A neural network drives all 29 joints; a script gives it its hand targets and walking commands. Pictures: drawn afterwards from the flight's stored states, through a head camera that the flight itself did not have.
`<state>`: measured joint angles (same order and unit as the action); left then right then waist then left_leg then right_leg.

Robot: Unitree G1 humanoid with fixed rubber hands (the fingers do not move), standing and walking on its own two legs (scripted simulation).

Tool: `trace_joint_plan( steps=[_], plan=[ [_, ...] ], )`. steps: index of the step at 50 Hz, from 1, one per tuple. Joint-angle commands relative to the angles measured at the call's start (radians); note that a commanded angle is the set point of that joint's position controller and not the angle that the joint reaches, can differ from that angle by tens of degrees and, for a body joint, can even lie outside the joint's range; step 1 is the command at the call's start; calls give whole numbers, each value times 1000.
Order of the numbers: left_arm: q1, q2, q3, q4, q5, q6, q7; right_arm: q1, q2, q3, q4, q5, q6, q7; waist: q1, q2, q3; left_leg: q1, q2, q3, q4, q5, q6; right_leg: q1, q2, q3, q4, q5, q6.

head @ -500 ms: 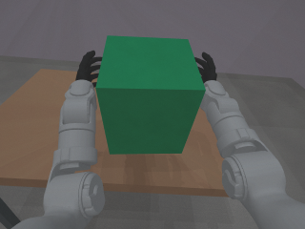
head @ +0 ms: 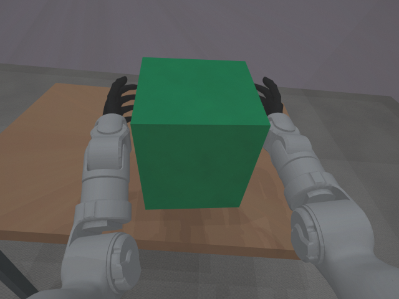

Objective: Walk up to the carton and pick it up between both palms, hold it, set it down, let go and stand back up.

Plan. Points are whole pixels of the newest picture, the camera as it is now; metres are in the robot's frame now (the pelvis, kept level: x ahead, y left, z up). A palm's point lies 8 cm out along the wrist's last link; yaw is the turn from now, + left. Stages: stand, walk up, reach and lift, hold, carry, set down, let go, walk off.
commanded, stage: set down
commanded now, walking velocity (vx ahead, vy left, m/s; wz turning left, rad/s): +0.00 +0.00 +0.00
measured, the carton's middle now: (194, 137) +0.42 +0.01 +0.16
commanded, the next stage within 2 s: none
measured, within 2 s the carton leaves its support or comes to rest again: neither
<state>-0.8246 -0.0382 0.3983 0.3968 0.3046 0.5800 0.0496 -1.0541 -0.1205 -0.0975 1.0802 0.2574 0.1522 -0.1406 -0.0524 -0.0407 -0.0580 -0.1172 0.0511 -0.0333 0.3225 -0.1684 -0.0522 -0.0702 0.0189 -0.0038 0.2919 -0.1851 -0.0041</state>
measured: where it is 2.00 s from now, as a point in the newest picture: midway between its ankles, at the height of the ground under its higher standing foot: outside the picture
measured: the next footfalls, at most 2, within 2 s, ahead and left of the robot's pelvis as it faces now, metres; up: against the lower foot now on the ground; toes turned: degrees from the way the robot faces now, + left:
none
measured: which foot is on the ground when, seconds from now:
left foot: down 0.00-1.00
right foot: down 0.00-1.00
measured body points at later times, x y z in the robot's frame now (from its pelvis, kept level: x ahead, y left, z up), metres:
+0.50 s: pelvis -0.01 +0.00 +0.00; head -0.04 +0.00 +0.45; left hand +0.40 +0.16 +0.20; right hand +0.43 -0.15 +0.20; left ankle +0.00 +0.15 -0.75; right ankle -0.02 -0.11 -0.75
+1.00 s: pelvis +0.01 -0.01 +0.00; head -0.01 -0.01 +0.45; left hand +0.40 +0.15 +0.16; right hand +0.45 -0.15 +0.16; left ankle +0.00 +0.15 -0.75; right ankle -0.02 -0.11 -0.75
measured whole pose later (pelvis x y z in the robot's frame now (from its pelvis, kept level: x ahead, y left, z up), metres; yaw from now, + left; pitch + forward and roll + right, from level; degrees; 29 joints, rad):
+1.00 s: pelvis +0.01 -0.01 +0.00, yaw +0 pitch -1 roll +0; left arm -0.73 -0.14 0.38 0.48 0.31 0.46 0.15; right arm -1.00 -0.17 -0.17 1.20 0.13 0.06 0.00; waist 0.04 0.03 -0.04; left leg -0.12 0.06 -0.03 0.32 -0.18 -0.05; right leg -0.07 0.03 0.00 0.29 -0.20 -0.01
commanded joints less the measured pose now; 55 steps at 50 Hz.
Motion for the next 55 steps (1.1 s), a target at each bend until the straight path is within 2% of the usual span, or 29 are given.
trace_joint_plan(
  steps=[1,4,5,7,10,14,18,19,20,22,24,25,27,28,29,30,32,33,35,36,37,38,39,40,44,47,49,53,55],
  plan=[
    [-541,-534,-446,-121,-100,-32,-37,-605,350,94,-286,-59,-70,168,15,140,-412,452,-24,22,82,572,-46,-55,84,-122,-47,262,22],
    [-487,-503,-420,-102,-92,-20,-42,-612,362,134,-314,-42,-66,167,34,103,-380,389,-49,43,64,534,-25,-9,76,-116,-37,319,37],
    [-517,-494,-438,-120,-104,-32,-43,-566,366,122,-284,-62,-58,163,1,79,-385,376,-45,32,59,500,-23,10,76,-117,-36,336,40],
    [-505,-472,-417,-93,-101,-36,-47,-621,376,132,-325,-54,-63,166,37,36,-367,337,-47,41,55,473,-6,8,76,-104,-35,346,46],
    [-539,-465,-399,-99,-86,-40,-52,-593,382,133,-288,-76,-55,169,35,27,-315,291,-59,45,27,403,6,44,57,-102,-17,372,67],
    [-555,-503,-383,-78,-99,-68,-32,-640,391,117,-319,-87,-75,192,78,28,-375,308,-39,48,22,391,5,-17,60,-104,-31,280,50],
    [-605,-510,-379,-34,-95,-83,-18,-632,377,49,-254,-135,-75,215,60,12,-368,281,-29,43,-6,281,13,-69,65,-116,-44,164,47],
    [-620,-502,-356,-24,-87,-96,-10,-651,386,51,-241,-134,-84,230,88,26,-346,252,-33,52,-5,228,15,-86,59,-121,-42,108,41],
    [-604,-502,-357,6,-89,-95,-6,-614,353,17,-203,-155,-81,236,63,36,-316,247,-25,45,-24,201,11,-103,60,-120,-56,86,38],
    [-618,-501,-330,30,-78,-102,-3,-620,347,-10,-164,-182,-83,251,88,30,-299,236,-26,57,-33,157,13,-130,55,-120,-51,35,30],
    [-577,-501,-300,67,-60,-96,3,-568,322,-46,-102,-208,-78,267,84,51,-252,231,-25,54,-44,157,7,-145,56,-125,-61,17,29],
    [-604,-545,-343,27,-76,-108,9,-589,313,-66,-120,-226,-88,270,43,59,-317,261,-23,41,-41,182,-9,-146,65,-137,-57,35,20],
    [-565,-524,-309,34,-59,-120,11,-584,326,-37,-127,-220,-104,273,96,51,-316,274,-20,49,-18,273,-4,-133,61,-122,-47,100,15],
    [-601,-540,-347,17,-84,-129,16,-575,326,-59,-97,-233,-113,272,45,49,-356,305,-20,46,-4,312,-13,-144,62,-135,-44,123,16],
    [-546,-551,-330,-3,-75,-130,24,-570,325,-36,-123,-229,-123,275,96,44,-381,330,-16,52,14,409,-18,-153,71,-133,-40,182,13],
    [-545,-548,-344,21,-70,-135,25,-564,318,-48,-132,-220,-133,276,66,59,-405,330,-13,33,27,413,-23,-150,75,-130,-48,190,3],
    [-543,-538,-317,35,-65,-144,30,-584,327,-9,-132,-202,-142,279,98,38,-362,313,-12,50,22,414,-11,-131,70,-129,-53,183,9],
    [-565,-579,-358,-27,-74,-153,37,-568,355,1,-140,-193,-150,280,86,75,-420,347,-17,54,44,474,-26,-128,76,-129,-43,228,5],
    [-544,-567,-357,-4,-57,-151,36,-573,322,-30,-125,-236,-151,283,84,72,-392,342,-15,47,31,445,-26,-154,75,-127,-51,177,-1],
    [-522,-547,-319,34,-48,-151,41,-575,317,-19,-125,-211,-147,285,114,57,-370,297,-13,52,27,437,-17,-147,79,-123,-50,187,8],
    [-532,-551,-320,20,-46,-154,44,-539,323,-31,-81,-224,-145,283,88,32,-358,326,-7,54,24,444,-20,-150,84,-138,-52,196,8],
    [-522,-561,-314,15,-50,-158,44,-560,322,-21,-75,-217,-145,293,119,58,-358,309,-11,56,27,449,-19,-155,81,-127,-52,179,-1],
    [-532,-523,-313,33,-48,-160,42,-569,326,-30,-80,-221,-146,290,114,10,-341,274,-9,48,25,416,-9,-144,76,-122,-50,187,4],
    [-507,-563,-320,4,-44,-164,49,-547,335,-12,-106,-203,-156,287,115,50,-390,299,-8,60,26,445,-21,-129,78,-123,-43,227,4],
    [-452,-532,-278,39,-22,-168,44,-497,323,0,-61,-210,-145,294,139,41,-317,274,-11,66,20,463,-11,-140,74,-114,-41,243,10],
    [-517,-547,-301,8,-42,-172,44,-525,337,-10,-66,-224,-148,288,115,17,-333,239,-18,68,13,401,-3,-113,67,-113,-37,239,16],
    [-508,-529,-273,13,-31,-181,51,-508,326,-30,-38,-241,-148,298,137,10,-323,234,-8,72,17,434,3,-142,68,-107,-40,228,13],
    [-531,-568,-321,32,-53,-201,55,-545,310,-75,-38,-270,-174,296,91,22,-366,242,-1,63,23,427,-13,-174,72,-120,-47,206,1],
    [-520,-569,-328,12,-55,-214,59,-520,336,-69,-43,-272,-193,296,100,25,-414,256,-2,69,46,476,-18,-167,69,-124,-38,273,-1]
  ],
)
